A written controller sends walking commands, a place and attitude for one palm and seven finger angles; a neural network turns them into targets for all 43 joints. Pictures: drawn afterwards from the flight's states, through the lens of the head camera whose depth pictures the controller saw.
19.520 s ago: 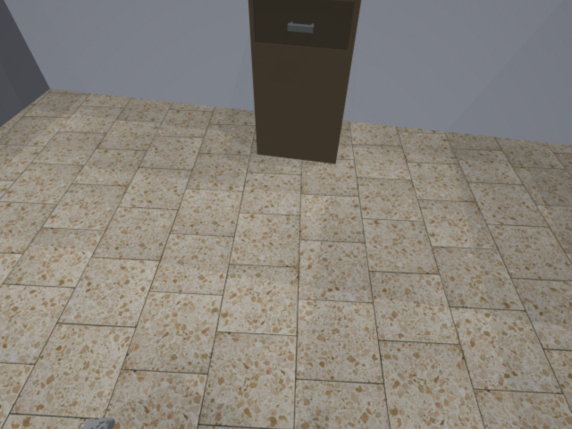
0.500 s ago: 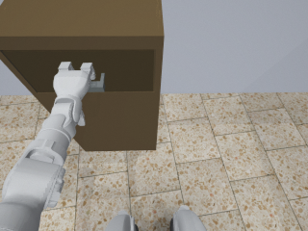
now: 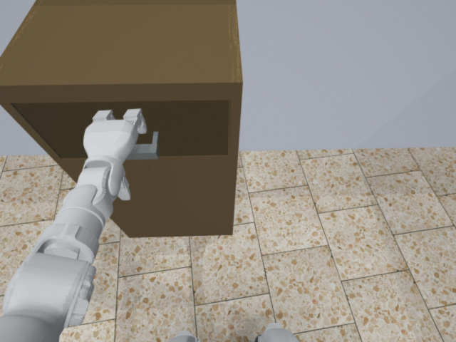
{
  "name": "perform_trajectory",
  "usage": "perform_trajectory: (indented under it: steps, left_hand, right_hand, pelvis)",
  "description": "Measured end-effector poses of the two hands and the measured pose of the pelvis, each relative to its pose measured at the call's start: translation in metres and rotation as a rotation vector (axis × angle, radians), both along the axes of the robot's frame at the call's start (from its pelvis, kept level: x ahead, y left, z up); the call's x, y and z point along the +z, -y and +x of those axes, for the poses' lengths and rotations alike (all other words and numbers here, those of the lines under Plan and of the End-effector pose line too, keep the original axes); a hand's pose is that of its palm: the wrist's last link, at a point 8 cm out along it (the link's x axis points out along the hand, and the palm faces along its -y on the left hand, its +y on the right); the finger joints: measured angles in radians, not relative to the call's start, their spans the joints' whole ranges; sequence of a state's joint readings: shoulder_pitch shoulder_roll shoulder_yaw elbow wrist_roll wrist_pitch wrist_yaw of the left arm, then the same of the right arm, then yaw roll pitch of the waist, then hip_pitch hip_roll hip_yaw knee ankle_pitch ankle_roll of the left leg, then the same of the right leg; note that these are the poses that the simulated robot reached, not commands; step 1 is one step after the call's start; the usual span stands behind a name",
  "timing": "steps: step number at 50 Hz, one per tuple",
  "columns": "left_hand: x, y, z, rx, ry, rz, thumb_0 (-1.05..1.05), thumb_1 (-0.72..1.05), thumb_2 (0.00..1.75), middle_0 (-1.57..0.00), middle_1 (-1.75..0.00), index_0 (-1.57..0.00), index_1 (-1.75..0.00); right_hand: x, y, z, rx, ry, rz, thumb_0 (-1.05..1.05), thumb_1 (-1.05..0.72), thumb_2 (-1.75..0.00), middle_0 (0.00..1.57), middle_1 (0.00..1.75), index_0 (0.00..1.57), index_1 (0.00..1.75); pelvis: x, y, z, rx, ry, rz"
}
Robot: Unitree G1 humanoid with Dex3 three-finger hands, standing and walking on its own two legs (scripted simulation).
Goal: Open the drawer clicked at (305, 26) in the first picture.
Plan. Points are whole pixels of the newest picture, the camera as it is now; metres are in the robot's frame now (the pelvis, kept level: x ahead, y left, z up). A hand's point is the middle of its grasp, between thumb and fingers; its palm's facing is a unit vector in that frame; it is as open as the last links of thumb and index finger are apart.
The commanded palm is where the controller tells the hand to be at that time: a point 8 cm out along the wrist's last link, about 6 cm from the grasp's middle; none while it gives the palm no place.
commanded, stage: lift the fingers back up to retry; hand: left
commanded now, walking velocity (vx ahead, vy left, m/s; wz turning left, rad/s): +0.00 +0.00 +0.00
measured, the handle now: (133, 144) +0.51 +0.19 -0.02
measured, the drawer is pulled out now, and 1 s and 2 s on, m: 0.00 0.00 0.00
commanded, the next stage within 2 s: re-aim the fingers above the handle in 0.30 s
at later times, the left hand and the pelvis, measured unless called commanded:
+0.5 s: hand (122, 147) +0.46 +0.19 +0.04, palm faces -0.03 -0.04 -1.00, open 13.8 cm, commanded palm +0.44 +0.19 +0.10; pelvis +0.02 -0.01 +0.02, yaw +1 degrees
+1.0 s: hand (119, 147) +0.46 +0.19 +0.04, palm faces -0.05 -0.02 -1.00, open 13.8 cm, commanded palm +0.44 +0.19 +0.10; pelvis +0.01 -0.02 +0.02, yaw +0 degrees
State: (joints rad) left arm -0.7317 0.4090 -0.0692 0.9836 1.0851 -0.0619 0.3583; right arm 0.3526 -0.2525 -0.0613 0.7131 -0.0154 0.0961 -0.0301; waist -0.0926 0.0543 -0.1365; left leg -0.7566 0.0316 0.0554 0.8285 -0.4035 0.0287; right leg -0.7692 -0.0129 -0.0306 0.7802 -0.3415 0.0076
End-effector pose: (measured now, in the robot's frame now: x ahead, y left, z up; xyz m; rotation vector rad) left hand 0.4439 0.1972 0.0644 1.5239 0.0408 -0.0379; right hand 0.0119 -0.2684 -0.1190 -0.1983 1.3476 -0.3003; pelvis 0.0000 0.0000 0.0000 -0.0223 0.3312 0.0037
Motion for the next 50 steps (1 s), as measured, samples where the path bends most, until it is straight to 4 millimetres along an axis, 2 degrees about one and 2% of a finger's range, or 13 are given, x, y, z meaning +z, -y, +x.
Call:
perform_trajectory:
  steps: [9,16,23,32,41,50]
  left_hand:
    - [0.020,0.001,0.000,0.004,0.020,-0.001,0.00,-0.49,0.30,-0.35,-1.22,-0.37,-1.22]
    - [0.027,0.004,0.000,0.015,0.004,0.003,0.00,-0.49,0.30,-0.34,-1.21,-0.36,-1.21]
    - [0.032,0.009,-0.003,0.006,0.017,0.004,0.00,-0.49,0.30,-0.32,-1.20,-0.34,-1.21]
    - [0.030,0.008,-0.010,0.022,0.009,0.021,0.00,-0.49,0.30,-0.32,-1.20,-0.32,-1.20]
    - [0.034,0.015,-0.008,0.010,0.016,0.017,0.00,-0.49,0.30,-0.32,-1.20,-0.32,-1.20]
    - [0.035,0.007,-0.006,0.031,-0.001,0.025,0.00,-0.49,0.30,-0.32,-1.20,-0.32,-1.20]
  right_hand:
    - [0.005,-0.003,0.035,0.014,0.042,0.025,0.00,-0.91,-0.89,0.20,0.30,0.20,0.30]
    - [0.008,-0.005,0.064,0.045,0.095,0.047,0.00,-0.91,-0.89,0.20,0.30,0.20,0.30]
    - [0.010,0.001,0.079,0.059,0.129,0.047,0.00,-0.91,-0.89,0.20,0.30,0.20,0.30]
    - [0.010,0.010,0.074,0.053,0.122,0.037,0.00,-0.91,-0.89,0.20,0.30,0.20,0.30]
    - [0.010,0.017,0.055,0.034,0.095,0.025,0.00,-0.91,-0.89,0.20,0.30,0.20,0.30]
    - [0.010,0.018,0.034,0.003,0.078,0.017,0.00,-0.91,-0.89,0.20,0.30,0.20,0.30]
  pelvis:
    - [0.011,-0.001,0.016,0.005,0.037,0.004]
    - [0.015,0.003,0.022,0.008,0.055,0.009]
    - [0.015,0.008,0.024,0.006,0.060,0.014]
    - [0.016,0.014,0.021,0.007,0.070,0.019]
    - [0.016,0.017,0.016,0.006,0.073,0.022]
    - [0.016,0.017,0.011,-0.007,0.067,0.022]
